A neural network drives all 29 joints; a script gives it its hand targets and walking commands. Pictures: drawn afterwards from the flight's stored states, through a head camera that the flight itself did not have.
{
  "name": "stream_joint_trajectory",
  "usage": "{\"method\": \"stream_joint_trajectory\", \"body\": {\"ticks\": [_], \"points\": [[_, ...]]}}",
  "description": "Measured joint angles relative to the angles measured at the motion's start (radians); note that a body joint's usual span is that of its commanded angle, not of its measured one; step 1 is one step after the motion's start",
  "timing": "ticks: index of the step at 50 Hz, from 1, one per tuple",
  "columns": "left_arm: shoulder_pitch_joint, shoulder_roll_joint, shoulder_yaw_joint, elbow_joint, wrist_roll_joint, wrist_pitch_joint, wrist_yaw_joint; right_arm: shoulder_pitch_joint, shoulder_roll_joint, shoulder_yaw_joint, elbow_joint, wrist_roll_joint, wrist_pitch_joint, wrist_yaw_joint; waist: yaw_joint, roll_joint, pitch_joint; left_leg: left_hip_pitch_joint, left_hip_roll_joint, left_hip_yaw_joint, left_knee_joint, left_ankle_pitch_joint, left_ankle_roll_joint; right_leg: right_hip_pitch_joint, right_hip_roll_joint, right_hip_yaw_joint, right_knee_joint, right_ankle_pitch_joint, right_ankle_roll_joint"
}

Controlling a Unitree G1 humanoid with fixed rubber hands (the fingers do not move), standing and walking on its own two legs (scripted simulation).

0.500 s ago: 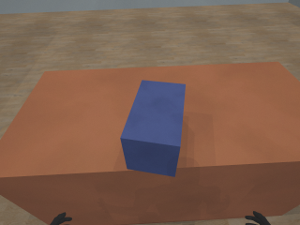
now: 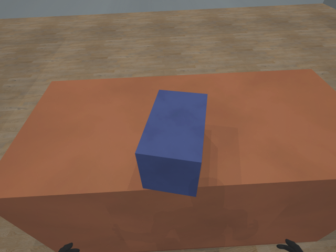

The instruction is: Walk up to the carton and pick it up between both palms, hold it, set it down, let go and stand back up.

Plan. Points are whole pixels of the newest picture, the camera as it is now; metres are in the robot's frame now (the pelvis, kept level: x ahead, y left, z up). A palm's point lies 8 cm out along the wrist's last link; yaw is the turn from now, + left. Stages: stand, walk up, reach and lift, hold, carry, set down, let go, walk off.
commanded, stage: stand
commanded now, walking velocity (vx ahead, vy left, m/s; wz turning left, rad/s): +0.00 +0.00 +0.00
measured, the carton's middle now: (176, 139) +0.45 -0.02 +0.00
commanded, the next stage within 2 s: none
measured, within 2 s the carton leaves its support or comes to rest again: neither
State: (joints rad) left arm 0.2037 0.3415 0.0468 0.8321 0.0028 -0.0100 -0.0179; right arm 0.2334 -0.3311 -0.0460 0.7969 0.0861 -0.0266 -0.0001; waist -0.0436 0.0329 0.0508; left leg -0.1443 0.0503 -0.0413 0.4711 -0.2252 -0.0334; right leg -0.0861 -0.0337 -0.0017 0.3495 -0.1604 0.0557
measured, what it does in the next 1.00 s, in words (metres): stands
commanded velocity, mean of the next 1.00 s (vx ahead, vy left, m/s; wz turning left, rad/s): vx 0.00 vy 0.00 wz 0.00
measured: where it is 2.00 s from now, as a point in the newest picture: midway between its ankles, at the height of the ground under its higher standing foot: outside the picture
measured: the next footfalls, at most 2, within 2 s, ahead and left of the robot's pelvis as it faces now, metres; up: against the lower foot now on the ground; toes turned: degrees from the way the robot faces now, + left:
none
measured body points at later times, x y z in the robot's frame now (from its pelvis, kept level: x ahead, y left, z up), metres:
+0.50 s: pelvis +0.00 +0.00 +0.00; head -0.02 +0.00 +0.45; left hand +0.12 +0.29 -0.10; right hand +0.09 -0.30 -0.11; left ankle +0.03 +0.14 -0.74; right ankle +0.03 -0.16 -0.74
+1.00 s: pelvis +0.00 +0.00 +0.00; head -0.02 +0.00 +0.45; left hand +0.12 +0.30 -0.10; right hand +0.09 -0.30 -0.11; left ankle +0.03 +0.14 -0.74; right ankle +0.03 -0.16 -0.74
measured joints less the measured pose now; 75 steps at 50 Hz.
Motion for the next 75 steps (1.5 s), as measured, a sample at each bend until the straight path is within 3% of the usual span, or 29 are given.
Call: {"method": "stream_joint_trajectory", "body": {"ticks": [75], "points": [[0.0,-0.005,0.0,0.046,0.0,0.0,0.0,0.0,-0.014,0.0,0.044,0.0,0.0,0.0,0.0,0.012,0.0,0.0,0.0,0.0,0.0,-0.009,0.0,0.0,0.0,0.0,0.0,-0.009,0.0]]}}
